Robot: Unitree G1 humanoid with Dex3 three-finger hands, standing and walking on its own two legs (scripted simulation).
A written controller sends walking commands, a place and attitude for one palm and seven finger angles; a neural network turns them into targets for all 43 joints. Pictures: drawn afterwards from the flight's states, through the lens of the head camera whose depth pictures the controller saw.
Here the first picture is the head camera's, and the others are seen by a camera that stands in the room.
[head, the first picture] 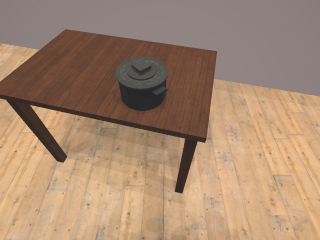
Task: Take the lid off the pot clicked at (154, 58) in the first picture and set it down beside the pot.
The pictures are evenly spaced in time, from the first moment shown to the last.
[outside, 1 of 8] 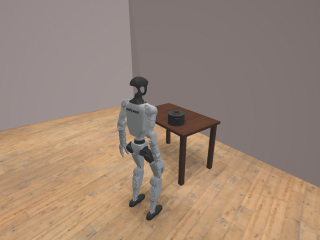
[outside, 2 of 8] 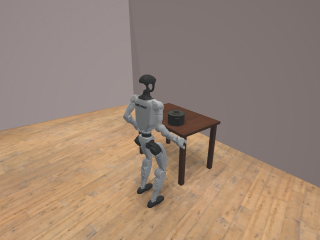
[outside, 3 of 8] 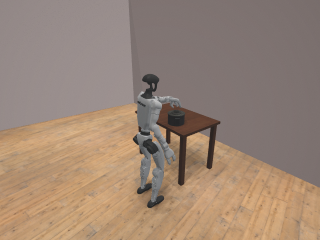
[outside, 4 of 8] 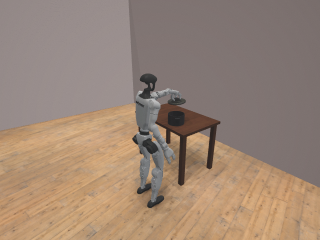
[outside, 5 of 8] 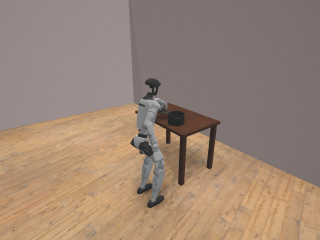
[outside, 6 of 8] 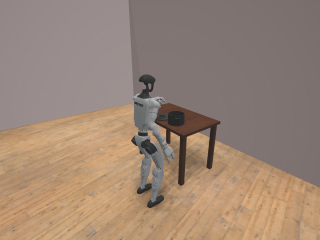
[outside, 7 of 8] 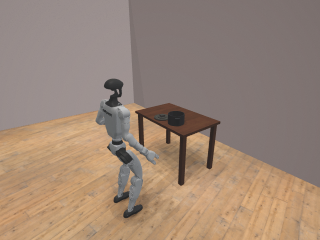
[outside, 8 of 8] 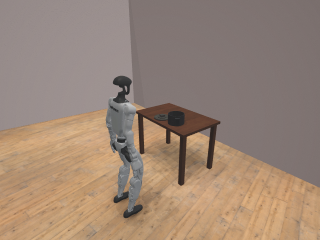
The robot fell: no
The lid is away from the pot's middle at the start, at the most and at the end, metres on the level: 0.00 0.24 0.23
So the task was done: yes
